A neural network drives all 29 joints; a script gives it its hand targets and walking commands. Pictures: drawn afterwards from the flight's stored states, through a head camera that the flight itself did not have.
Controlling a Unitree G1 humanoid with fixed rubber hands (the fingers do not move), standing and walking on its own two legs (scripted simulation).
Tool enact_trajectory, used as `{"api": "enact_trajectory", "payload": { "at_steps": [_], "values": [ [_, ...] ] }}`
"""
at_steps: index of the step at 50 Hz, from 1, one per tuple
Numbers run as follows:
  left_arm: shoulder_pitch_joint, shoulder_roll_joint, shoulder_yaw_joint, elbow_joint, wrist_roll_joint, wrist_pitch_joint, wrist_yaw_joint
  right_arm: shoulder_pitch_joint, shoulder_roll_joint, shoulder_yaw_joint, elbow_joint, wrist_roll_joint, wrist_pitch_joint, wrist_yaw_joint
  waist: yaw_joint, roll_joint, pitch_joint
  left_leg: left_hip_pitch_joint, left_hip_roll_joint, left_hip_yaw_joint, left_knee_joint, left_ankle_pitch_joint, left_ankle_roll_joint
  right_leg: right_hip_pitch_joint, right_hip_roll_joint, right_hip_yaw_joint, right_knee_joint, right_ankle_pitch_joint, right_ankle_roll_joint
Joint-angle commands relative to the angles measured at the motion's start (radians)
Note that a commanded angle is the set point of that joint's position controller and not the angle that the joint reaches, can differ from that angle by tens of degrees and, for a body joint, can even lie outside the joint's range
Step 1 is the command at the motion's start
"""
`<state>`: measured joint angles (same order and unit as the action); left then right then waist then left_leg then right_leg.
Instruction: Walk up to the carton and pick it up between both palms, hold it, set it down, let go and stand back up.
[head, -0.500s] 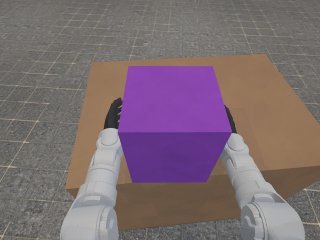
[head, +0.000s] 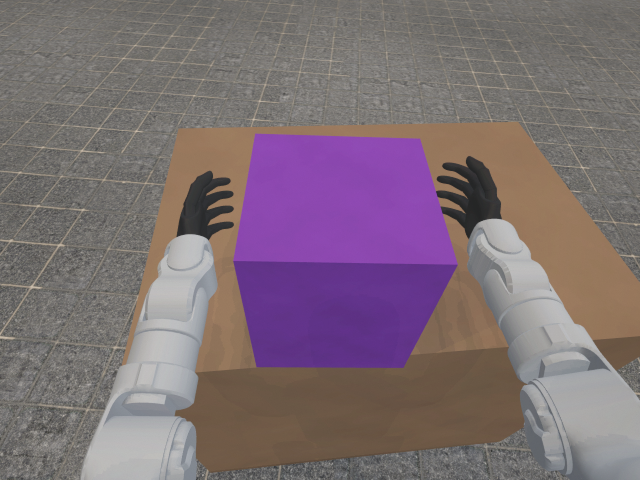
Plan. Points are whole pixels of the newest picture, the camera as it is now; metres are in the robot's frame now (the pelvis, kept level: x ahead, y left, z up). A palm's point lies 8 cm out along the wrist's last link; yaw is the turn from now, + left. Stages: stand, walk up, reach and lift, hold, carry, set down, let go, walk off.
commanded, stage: set down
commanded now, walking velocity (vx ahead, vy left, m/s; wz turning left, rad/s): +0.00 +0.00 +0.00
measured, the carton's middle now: (334, 258) +0.38 +0.02 +0.06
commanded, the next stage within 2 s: none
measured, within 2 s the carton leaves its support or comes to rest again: neither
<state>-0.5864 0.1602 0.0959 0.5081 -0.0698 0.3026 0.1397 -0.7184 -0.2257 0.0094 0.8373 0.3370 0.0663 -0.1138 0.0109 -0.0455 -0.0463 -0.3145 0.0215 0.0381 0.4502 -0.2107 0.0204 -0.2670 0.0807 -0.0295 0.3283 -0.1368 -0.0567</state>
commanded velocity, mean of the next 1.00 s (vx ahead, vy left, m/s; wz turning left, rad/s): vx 0.00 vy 0.00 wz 0.00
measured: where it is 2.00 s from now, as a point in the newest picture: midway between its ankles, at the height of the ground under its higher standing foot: outside the picture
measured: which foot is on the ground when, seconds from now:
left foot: down 0.00-1.00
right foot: down 0.00-1.00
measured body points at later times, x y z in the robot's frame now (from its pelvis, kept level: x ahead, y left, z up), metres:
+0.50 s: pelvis -0.02 -0.02 +0.00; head -0.02 +0.00 +0.45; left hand +0.41 +0.20 +0.19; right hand +0.42 -0.19 +0.20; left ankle +0.01 +0.10 -0.74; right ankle +0.02 -0.09 -0.74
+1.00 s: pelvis -0.01 +0.00 +0.00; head -0.02 +0.01 +0.45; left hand +0.35 +0.20 +0.14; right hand +0.36 -0.20 +0.15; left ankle +0.01 +0.10 -0.74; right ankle +0.02 -0.09 -0.74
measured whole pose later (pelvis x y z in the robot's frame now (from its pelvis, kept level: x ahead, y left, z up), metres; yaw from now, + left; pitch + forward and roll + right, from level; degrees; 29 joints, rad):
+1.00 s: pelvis -0.01 +0.00 +0.00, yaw +0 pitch -2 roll +0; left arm -0.44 0.22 0.17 0.06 -0.12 0.71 0.05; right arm -0.46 -0.29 0.01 0.27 0.42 0.40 -0.14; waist -0.03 -0.04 0.01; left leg -0.16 0.00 0.04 0.35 -0.16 0.02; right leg -0.15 0.06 -0.01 0.31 -0.13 -0.06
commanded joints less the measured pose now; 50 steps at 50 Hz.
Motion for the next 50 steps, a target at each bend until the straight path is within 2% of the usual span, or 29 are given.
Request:
{"api": "enact_trajectory", "payload": {
  "at_steps": [1,3,8,12,16,21,24,26,30,33,39,45,50],
  "values": [
    [-0.498,0.097,-0.024,-0.263,-0.029,0.052,-0.008,-0.414,-0.183,-0.043,-0.233,0.022,0.025,0.000,-0.015,0.156,-0.556,0.348,0.006,-0.037,0.014,0.457,-0.076,0.084,-0.023,0.023,0.004,0.279,0.063],
    [-0.538,0.129,-0.025,-0.282,-0.056,0.089,-0.008,-0.464,-0.193,-0.043,-0.291,0.034,0.059,-0.007,-0.015,0.136,-0.557,0.316,-0.001,-0.032,-0.001,0.387,-0.066,0.107,-0.027,0.025,0.009,0.263,0.072],
    [-0.635,0.221,0.014,-0.198,-0.102,0.167,-0.007,-0.559,-0.211,-0.056,-0.334,0.031,0.171,-0.027,-0.002,0.032,-0.478,0.180,-0.011,-0.017,-0.064,0.144,-0.030,0.145,-0.048,0.051,0.009,0.120,0.093],
    [-0.714,0.276,0.047,-0.126,-0.127,0.213,-0.008,-0.632,-0.209,-0.058,-0.321,0.042,0.247,-0.043,0.011,-0.023,-0.482,0.119,-0.016,-0.006,-0.080,0.074,-0.016,0.186,-0.065,0.091,0.002,0.038,0.097],
    [-0.746,0.301,0.060,-0.047,-0.134,0.232,-0.024,-0.653,-0.191,-0.050,-0.278,0.048,0.295,-0.057,0.014,-0.016,-0.484,0.085,-0.022,0.003,-0.095,0.055,-0.011,0.228,-0.077,0.113,-0.002,0.038,0.100],
    [-0.758,0.312,0.064,-0.018,-0.122,0.233,-0.045,-0.646,-0.184,-0.042,-0.229,0.048,0.316,-0.059,0.015,0.037,-0.477,0.096,-0.021,0.002,-0.105,0.079,-0.022,0.243,-0.081,0.106,-0.008,0.079,0.097],
    [-0.740,0.323,0.075,-0.081,-0.109,0.245,-0.056,-0.621,-0.193,-0.040,-0.262,0.048,0.318,-0.062,0.007,0.062,-0.496,0.130,-0.022,0.000,-0.102,0.142,-0.032,0.263,-0.080,0.094,-0.004,0.178,0.099],
    [-0.721,0.321,0.075,-0.118,-0.103,0.256,-0.065,-0.602,-0.194,-0.042,-0.286,0.047,0.315,-0.064,-0.009,0.071,-0.501,0.144,-0.027,-0.002,-0.095,0.187,-0.039,0.278,-0.076,0.081,0.006,0.255,0.105],
    [-0.639,0.310,0.094,-0.260,-0.074,0.294,-0.083,-0.517,-0.215,-0.046,-0.374,0.056,0.313,-0.068,-0.037,0.078,-0.512,0.194,-0.032,-0.008,-0.089,0.285,-0.051,0.329,-0.068,0.068,0.016,0.423,0.117],
    [-0.561,0.284,0.099,-0.333,-0.052,0.326,-0.098,-0.442,-0.221,-0.045,-0.429,0.058,0.314,-0.065,-0.059,0.068,-0.479,0.217,-0.033,-0.016,-0.096,0.323,-0.050,0.348,-0.059,0.057,0.010,0.467,0.120],
    [-0.419,0.243,0.106,-0.486,-0.040,0.360,-0.106,-0.303,-0.221,-0.049,-0.574,0.070,0.307,-0.054,-0.067,0.073,-0.419,0.261,-0.036,-0.021,-0.109,0.325,-0.045,0.333,-0.049,0.046,-0.008,0.413,0.111],
    [-0.289,0.210,0.106,-0.625,-0.049,0.371,-0.095,-0.173,-0.225,-0.059,-0.729,0.086,0.293,-0.037,-0.045,0.075,-0.393,0.296,-0.035,-0.018,-0.116,0.307,-0.035,0.275,-0.037,0.040,-0.024,0.317,0.094],
    [-0.206,0.193,0.102,-0.673,-0.058,0.362,-0.074,-0.078,-0.208,-0.080,-0.801,0.071,0.294,-0.013,-0.022,0.057,-0.332,0.281,-0.024,-0.014,-0.142,0.209,-0.022,0.218,-0.036,0.039,-0.043,0.144,0.076]
  ]
}}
